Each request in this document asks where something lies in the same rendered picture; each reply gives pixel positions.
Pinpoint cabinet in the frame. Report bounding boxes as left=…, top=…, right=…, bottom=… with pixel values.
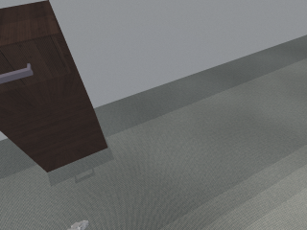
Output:
left=0, top=0, right=108, bottom=173

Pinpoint robot left hand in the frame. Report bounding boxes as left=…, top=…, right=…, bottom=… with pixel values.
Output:
left=67, top=220, right=89, bottom=230

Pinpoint drawer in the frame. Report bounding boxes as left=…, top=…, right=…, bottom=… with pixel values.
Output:
left=0, top=36, right=70, bottom=92

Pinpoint handle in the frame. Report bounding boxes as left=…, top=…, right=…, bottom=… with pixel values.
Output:
left=0, top=63, right=34, bottom=84

